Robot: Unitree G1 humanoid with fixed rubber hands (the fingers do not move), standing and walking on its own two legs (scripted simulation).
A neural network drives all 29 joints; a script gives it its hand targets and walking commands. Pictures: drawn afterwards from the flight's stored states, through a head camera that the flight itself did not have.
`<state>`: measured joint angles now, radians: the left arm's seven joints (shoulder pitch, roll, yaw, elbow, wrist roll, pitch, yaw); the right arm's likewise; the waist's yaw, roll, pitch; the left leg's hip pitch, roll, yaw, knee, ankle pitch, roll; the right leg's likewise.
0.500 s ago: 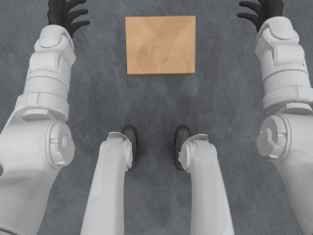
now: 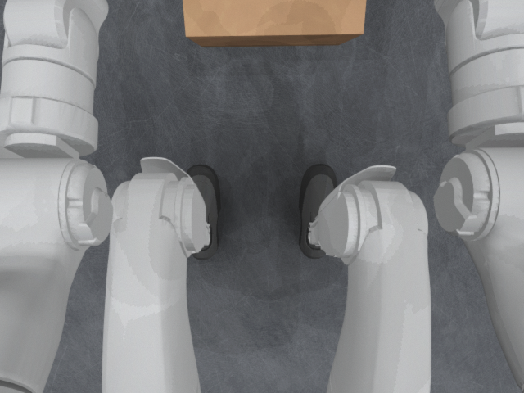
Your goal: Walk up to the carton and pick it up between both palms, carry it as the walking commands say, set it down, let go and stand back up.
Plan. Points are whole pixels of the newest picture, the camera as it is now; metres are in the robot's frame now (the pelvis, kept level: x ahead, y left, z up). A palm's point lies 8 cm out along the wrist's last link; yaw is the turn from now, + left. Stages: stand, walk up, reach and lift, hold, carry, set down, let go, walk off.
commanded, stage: reach and lift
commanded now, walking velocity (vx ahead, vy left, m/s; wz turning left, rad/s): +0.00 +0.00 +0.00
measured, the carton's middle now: out of the picture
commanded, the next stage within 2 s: none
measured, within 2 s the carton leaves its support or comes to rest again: neither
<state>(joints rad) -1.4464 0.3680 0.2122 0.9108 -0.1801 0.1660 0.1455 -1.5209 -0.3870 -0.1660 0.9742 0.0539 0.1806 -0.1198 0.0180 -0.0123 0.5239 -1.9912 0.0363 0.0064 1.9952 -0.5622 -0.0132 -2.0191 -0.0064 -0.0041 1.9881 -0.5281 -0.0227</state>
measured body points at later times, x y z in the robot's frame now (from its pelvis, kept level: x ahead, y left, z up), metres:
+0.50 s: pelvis +0.01 +0.00 -0.08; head +0.40 +0.00 +0.13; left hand +0.56 +0.20 -0.29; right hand +0.56 -0.18 -0.30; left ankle +0.12 +0.13 -0.40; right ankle +0.13 -0.11 -0.40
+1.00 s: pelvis +0.01 +0.00 -0.09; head +0.40 +0.01 +0.13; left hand +0.56 +0.20 -0.30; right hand +0.57 -0.18 -0.30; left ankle +0.12 +0.13 -0.40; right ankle +0.13 -0.11 -0.40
